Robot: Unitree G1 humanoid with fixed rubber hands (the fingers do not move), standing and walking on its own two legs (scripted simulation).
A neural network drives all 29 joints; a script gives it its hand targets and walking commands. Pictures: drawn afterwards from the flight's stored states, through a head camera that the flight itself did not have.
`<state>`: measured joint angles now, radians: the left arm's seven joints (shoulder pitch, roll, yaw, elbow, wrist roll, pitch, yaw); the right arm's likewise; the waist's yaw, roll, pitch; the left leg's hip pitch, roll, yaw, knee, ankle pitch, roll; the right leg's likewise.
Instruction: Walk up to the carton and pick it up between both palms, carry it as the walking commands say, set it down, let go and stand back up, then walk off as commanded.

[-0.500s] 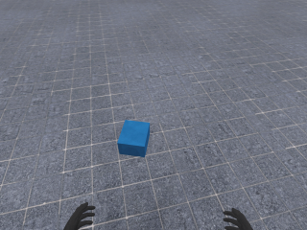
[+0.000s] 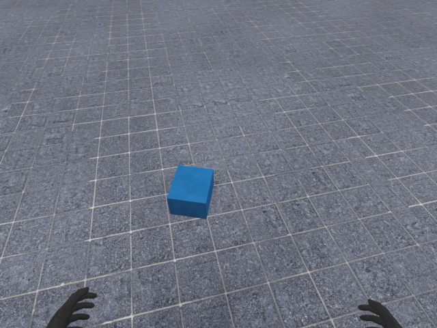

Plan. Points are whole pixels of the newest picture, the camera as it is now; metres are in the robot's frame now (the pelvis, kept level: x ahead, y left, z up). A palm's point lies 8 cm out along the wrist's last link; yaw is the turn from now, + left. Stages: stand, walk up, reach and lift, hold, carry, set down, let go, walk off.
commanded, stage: stand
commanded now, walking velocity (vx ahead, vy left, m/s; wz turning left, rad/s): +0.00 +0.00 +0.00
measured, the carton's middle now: (192, 191) +0.94 +0.18 -0.68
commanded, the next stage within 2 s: walk up in 0.92 s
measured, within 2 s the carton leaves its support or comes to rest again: neither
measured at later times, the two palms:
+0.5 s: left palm out of the picture +0.13 +0.30 -0.07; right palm out of the picture +0.13 -0.30 -0.07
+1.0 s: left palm out of the picture +0.10 +0.31 -0.07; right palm out of the picture +0.10 -0.31 -0.07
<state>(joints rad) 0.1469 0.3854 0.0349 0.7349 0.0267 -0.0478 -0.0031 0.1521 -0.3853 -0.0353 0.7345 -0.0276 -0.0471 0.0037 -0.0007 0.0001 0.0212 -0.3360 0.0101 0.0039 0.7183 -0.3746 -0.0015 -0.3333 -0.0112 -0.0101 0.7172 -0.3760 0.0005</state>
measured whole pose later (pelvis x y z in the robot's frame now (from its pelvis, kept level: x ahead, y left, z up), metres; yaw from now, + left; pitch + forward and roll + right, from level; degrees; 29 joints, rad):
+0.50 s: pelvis +0.00 +0.00 +0.02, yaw +0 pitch -2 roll +0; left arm 0.11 0.39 0.01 0.91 0.02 -0.04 -0.01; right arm 0.11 -0.39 -0.01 0.91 -0.02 -0.04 0.01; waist 0.00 0.00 0.04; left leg -0.21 0.01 0.01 0.51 -0.27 0.00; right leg -0.21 -0.01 -0.01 0.51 -0.27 0.00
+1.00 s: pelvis +0.00 +0.00 +0.03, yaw +0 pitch -2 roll +0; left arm 0.09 0.40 0.00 1.04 0.01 -0.03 0.00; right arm 0.09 -0.39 0.00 1.04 -0.01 -0.03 0.00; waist 0.00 0.00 0.04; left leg -0.14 0.01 0.00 0.37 -0.19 -0.01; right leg -0.14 -0.01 -0.01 0.37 -0.19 0.00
